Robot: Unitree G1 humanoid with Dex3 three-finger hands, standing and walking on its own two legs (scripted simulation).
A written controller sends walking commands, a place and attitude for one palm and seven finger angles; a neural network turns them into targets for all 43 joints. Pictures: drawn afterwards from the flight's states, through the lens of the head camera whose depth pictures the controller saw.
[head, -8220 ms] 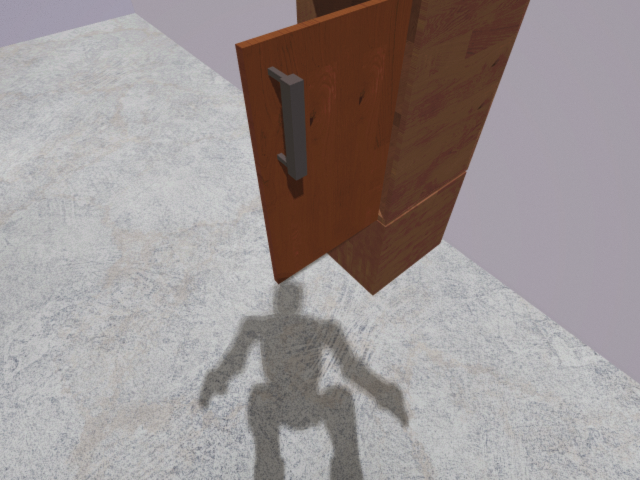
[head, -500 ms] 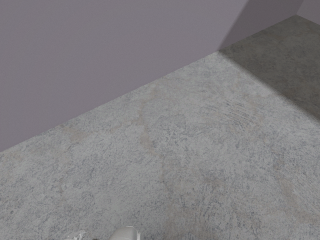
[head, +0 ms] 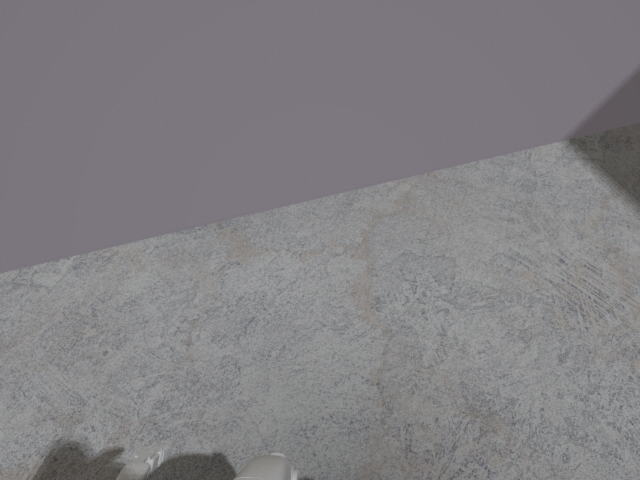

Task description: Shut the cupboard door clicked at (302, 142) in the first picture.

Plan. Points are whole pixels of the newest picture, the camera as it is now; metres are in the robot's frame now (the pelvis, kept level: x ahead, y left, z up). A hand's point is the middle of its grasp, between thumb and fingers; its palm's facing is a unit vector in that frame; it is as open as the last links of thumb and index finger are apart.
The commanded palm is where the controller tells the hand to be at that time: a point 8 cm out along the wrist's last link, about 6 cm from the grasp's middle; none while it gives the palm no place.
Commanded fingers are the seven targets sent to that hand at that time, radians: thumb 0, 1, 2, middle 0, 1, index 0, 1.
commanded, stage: walk to a spot facing it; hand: left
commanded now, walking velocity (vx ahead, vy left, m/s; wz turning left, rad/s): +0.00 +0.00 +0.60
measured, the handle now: out of the picture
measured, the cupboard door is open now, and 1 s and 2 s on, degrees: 90 90 90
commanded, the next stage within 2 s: none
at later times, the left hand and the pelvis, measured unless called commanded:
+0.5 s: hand out of the picture +0.05 +0.24 -0.16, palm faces +0.31 -0.91 -0.26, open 7.4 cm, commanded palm none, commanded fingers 0.00 0.90 0.90 -0.20 -0.30 -0.20 -0.30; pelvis +0.03 +0.01 +0.01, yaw +17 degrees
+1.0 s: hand out of the picture -0.01 +0.22 -0.18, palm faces +0.56 -0.80 -0.21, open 7.4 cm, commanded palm none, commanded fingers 0.00 0.90 0.90 -0.20 -0.30 -0.20 -0.30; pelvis +0.06 +0.02 +0.00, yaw +34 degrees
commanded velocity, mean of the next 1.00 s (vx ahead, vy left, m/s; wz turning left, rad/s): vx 0.06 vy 0.00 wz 0.60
